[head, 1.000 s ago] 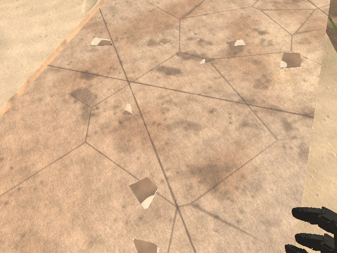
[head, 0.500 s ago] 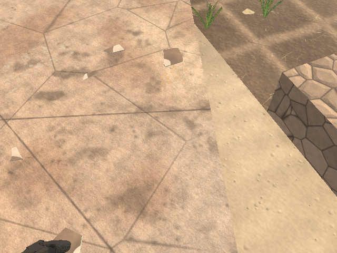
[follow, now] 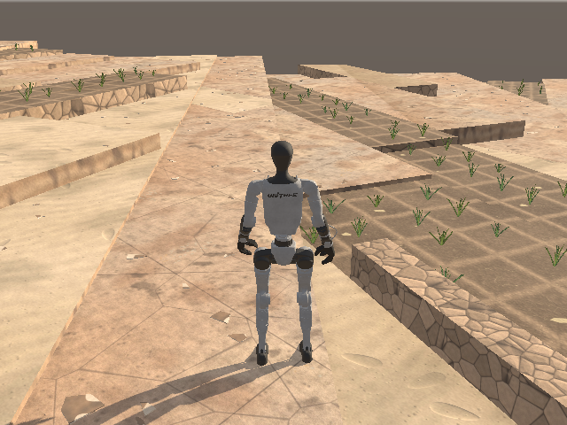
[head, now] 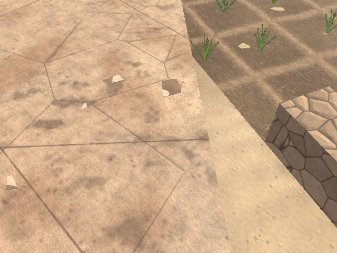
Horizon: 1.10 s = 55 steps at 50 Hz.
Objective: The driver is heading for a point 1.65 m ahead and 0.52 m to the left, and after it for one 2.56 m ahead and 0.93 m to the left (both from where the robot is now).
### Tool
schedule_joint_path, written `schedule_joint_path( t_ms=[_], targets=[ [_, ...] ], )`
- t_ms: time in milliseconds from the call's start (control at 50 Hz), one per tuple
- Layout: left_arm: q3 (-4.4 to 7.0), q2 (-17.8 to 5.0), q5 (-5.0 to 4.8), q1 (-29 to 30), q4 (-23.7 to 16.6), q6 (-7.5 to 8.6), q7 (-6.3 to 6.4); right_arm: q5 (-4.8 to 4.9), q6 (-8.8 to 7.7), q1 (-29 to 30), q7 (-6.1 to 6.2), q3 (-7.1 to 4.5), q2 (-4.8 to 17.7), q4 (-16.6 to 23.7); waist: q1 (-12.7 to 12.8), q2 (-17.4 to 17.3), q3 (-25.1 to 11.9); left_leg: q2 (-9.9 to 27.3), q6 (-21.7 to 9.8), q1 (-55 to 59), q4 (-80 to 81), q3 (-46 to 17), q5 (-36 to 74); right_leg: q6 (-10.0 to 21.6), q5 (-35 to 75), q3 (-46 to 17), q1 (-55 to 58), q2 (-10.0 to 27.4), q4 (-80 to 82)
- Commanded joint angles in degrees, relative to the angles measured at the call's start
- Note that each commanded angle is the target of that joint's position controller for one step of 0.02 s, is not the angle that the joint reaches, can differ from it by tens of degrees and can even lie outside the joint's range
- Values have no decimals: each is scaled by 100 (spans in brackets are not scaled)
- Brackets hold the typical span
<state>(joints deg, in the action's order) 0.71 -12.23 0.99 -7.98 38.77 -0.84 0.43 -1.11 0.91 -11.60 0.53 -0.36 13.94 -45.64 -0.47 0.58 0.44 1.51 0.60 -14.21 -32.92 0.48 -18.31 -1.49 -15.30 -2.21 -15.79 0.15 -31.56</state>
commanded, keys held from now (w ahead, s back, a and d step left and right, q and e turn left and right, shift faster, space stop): no key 1.00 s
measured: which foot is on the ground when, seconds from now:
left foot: down 0.00-1.00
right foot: down 0.00-1.00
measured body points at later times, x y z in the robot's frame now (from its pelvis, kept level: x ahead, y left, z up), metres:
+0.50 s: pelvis +0.01 +0.03 +0.00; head +0.02 +0.03 +0.45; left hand +0.09 +0.29 -0.13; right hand +0.10 -0.22 -0.13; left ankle -0.01 +0.12 -0.73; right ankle +0.02 -0.14 -0.73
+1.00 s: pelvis +0.01 +0.03 +0.01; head +0.02 +0.03 +0.46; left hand +0.04 +0.28 -0.14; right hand +0.06 -0.23 -0.14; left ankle -0.01 +0.13 -0.73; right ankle +0.02 -0.14 -0.73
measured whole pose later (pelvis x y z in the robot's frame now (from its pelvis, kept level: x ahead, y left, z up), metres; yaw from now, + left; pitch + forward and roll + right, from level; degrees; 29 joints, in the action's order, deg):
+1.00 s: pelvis +0.01 +0.03 +0.01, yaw +1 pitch -1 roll +0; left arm 1.4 -12.2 -0.1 -13.7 61.5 -0.6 3.7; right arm 0.0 0.0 -13.5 1.1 -0.1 12.9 -58.8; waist -0.4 0.1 1.8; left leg -1.5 -1.9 -9.8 -27.0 1.0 -16.2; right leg -4.0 -13.7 -2.8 -11.2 3.3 -25.8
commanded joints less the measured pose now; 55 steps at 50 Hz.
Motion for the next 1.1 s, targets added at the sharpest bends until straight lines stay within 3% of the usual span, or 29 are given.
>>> schedule_joint_path(
  t_ms=[20, 220, 480, 800, 1100],
  targets=[
    [204, -566, -19, 152, -315, 67, 93, 10, -186, 161, 32, -121, 617, 303, 52, -398, -116, 283, -219, -394, 905, -392, 353, 171, 706, -125, 377, 132, 259],
    [260, -591, -46, -286, 218, 72, 200, 53, -210, 89, 26, -75, 516, 97, 24, -120, -159, 217, -367, -181, 856, -380, 728, 0, 1058, -113, 449, 173, 283],
    [289, -656, -76, -631, 1012, 22, 326, 78, -206, 17, -16, -84, 491, -446, 39, -129, -25, 134, -407, -29, 1055, -348, 1070, -82, 1202, -70, 625, 227, 477],
    [223, -623, -97, -724, 1872, 41, 355, 103, -155, -213, 34, -97, 530, -985, 13, -79, 101, 43, -384, 151, 1192, -287, 1164, -84, 1126, 46, 617, 220, 738],
    [123, -550, -108, -831, 2315, 64, 342, 114, -114, -466, 84, -73, 480, -1246, 9, -63, 197, -18, -353, 191, 1221, -240, 1105, -70, 1012, 118, 527, 192, 844]
  ],
)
